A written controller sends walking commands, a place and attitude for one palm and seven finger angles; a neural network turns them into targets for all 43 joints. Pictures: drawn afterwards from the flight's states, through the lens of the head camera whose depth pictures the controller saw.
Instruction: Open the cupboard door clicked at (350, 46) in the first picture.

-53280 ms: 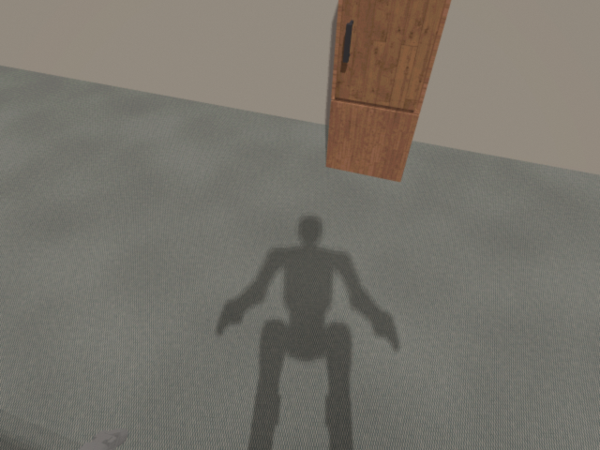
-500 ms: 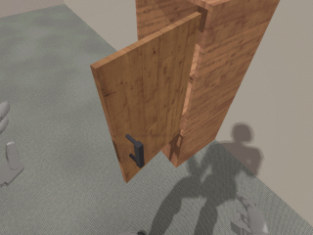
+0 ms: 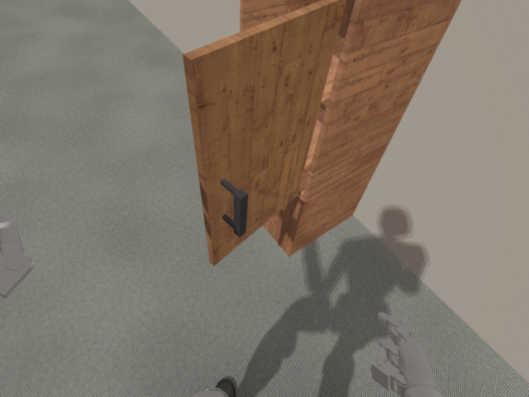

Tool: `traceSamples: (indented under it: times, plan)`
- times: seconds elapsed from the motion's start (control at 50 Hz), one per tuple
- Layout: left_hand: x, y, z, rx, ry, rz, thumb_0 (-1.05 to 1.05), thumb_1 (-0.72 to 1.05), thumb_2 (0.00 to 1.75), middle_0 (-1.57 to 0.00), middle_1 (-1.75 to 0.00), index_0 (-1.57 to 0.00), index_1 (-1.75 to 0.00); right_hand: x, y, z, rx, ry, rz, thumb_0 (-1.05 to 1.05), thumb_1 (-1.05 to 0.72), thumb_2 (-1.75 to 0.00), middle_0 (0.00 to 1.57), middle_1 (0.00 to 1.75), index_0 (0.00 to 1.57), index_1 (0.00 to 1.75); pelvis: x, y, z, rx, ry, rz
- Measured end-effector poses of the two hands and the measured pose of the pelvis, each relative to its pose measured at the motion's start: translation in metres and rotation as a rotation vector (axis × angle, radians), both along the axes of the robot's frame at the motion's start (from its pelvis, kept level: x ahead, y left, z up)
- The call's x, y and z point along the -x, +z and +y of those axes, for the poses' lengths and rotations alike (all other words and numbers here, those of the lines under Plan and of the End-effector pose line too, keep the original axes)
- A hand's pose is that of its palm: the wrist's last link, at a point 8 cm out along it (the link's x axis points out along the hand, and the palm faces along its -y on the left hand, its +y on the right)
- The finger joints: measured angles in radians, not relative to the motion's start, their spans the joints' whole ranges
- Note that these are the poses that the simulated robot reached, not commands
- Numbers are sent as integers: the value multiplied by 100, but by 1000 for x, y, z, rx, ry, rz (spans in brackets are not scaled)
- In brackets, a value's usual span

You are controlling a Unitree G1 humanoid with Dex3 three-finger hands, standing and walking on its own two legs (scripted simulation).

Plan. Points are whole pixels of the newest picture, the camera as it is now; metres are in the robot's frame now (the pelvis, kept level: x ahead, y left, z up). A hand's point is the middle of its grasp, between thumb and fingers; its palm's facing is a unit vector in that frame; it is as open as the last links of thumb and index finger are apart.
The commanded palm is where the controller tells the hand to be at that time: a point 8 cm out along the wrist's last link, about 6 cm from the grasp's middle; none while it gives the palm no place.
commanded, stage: stop stepping back and stand still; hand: left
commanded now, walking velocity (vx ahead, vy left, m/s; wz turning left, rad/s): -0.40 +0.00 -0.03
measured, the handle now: (233, 208) +0.48 +0.10 -0.09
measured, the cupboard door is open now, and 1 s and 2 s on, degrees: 100 100 100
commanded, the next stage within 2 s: let the arm hang, fingers relaxed in 1.20 s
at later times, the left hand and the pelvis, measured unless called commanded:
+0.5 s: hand (59, 348) +0.14 +0.21 +0.14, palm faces +0.41 -0.83 -0.39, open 7.5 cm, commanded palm +0.08 +0.26 +0.18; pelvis -0.07 -0.04 -0.02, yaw -2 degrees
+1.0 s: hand (64, 379) +0.12 +0.20 +0.15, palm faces +0.39 -0.79 -0.47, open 7.5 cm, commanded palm +0.08 +0.24 +0.18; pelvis -0.08 -0.05 +0.00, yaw -4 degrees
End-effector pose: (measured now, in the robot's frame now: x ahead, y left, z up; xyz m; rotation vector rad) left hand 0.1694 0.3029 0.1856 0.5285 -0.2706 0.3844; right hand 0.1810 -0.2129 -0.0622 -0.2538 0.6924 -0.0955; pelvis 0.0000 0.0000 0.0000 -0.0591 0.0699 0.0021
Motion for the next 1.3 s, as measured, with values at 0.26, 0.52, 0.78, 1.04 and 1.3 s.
traceSamples:
  times: [0.26, 0.52, 0.78, 1.04, 1.3]
  plan:
    - [63, 10, -50, -144, -101, 74, 1, 88, 90, -22, -30, -21, -30, 108, -39, -57, -40, -114, 128, 1, -90, -90, 21, 30, 21, 30, 58, -13, -34, -63, -53, -26]
    - [64, -28, -53, 56, -37, -12, 1, 88, 90, -21, -30, -20, -30, 153, -41, -98, 36, -219, 76, 1, -91, -90, 20, 30, 20, 30, 67, -20, -36, -60, -49, -106]
    - [57, 18, -55, -124, -110, 14, 1, 88, 90, -21, -30, -21, -30, 138, -21, -50, -91, -177, -12, 1, -91, -90, 20, 30, 21, 30, 81, -4, -33, -72, -88, -101]
    - [83, -11, -71, 39, 41, 92, 1, 88, 90, -21, -30, -21, -30, 138, -31, -81, -29, -114, 103, 1, -90, -90, 21, 30, 21, 30, 77, 4, -53, -82, -55, -86]
    - [63, -8, -65, -17, -77, 110, 1, 88, 90, -21, -30, -21, -30, 114, 3, -85, 2, -174, -35, 1, -91, -90, 20, 30, 20, 30, 80, 4, -43, -50, -71, -80]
